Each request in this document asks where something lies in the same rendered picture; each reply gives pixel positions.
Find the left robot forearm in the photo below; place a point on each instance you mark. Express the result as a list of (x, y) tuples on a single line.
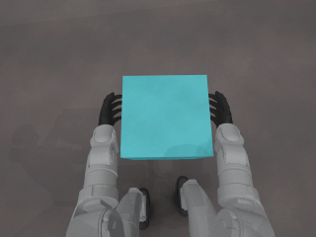
[(100, 183)]

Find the robot right upper arm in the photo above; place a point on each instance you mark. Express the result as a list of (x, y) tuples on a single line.
[(235, 222)]

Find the robot right hand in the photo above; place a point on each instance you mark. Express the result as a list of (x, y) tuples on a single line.
[(222, 110)]

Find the robot right shin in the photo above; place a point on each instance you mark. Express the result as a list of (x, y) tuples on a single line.
[(190, 182)]

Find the robot left thigh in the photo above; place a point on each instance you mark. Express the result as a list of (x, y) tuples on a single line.
[(131, 207)]

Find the robot left hand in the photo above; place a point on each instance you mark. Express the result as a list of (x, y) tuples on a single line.
[(107, 113)]

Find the carton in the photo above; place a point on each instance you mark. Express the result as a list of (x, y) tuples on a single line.
[(165, 117)]

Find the right robot forearm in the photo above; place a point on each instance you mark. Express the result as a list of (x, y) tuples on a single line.
[(236, 187)]

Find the robot left upper arm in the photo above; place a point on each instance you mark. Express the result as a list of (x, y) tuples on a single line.
[(105, 222)]

